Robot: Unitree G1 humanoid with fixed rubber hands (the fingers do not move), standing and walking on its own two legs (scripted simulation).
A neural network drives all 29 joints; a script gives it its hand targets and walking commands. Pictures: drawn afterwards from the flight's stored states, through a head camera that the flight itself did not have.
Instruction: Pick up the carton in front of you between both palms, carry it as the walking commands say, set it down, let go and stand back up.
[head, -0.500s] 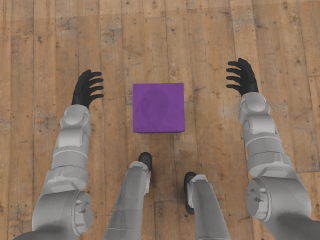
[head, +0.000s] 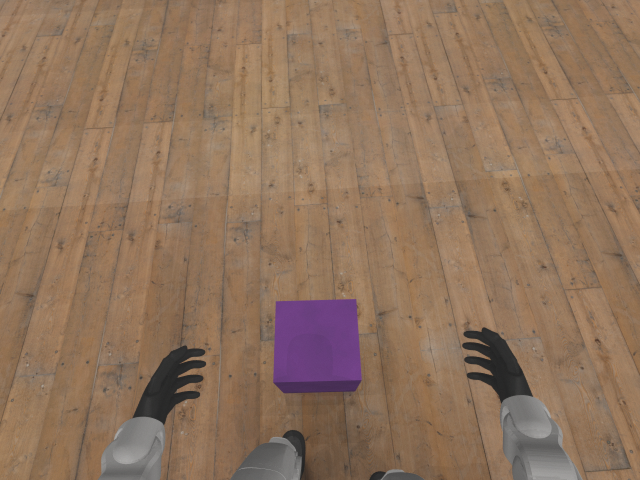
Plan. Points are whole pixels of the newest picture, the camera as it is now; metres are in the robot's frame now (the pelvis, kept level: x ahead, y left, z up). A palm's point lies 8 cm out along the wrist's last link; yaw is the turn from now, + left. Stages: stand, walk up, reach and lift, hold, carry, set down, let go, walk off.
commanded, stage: let go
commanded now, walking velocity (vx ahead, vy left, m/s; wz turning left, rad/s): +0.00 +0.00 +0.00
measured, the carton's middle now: (317, 349) +0.38 +0.06 -0.64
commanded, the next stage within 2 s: stand in 0.60 s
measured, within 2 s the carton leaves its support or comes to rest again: neither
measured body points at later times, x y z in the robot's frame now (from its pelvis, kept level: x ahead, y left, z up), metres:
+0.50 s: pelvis +0.01 -0.02 +0.01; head +0.03 -0.01 +0.46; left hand +0.19 +0.22 -0.07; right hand +0.18 -0.25 -0.06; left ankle +0.03 +0.12 -0.73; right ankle -0.05 -0.14 -0.73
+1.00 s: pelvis +0.01 +0.00 +0.01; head +0.01 +0.02 +0.45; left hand +0.13 +0.28 -0.11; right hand +0.13 -0.29 -0.08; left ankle +0.03 +0.12 -0.73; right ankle -0.05 -0.14 -0.73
